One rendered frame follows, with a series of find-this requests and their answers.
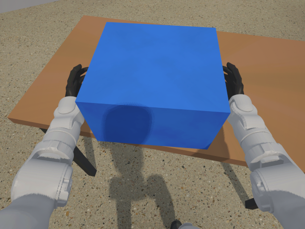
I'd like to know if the right robot upper arm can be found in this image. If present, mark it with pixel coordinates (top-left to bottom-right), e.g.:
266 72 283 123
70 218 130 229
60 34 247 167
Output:
250 163 305 229

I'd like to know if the left robot upper arm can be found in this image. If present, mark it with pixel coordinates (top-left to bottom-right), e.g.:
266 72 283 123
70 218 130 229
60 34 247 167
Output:
0 158 73 229

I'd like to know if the robot left forearm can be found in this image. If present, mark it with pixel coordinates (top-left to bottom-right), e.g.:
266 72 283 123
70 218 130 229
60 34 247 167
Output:
11 96 84 202

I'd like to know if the carton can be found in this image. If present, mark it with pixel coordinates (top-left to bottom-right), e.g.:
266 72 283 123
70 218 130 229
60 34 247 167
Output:
75 22 231 149

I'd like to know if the left robot hand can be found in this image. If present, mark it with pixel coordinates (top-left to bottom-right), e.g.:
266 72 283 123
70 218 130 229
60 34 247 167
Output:
65 64 89 97

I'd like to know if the robot right forearm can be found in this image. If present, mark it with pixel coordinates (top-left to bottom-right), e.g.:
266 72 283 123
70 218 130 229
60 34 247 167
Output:
227 94 305 178

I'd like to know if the table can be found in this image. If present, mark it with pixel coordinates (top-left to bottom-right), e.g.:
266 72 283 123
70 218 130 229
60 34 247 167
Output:
7 15 305 210

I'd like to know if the right robot hand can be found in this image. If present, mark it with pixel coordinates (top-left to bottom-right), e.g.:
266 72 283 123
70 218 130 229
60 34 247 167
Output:
223 62 244 100

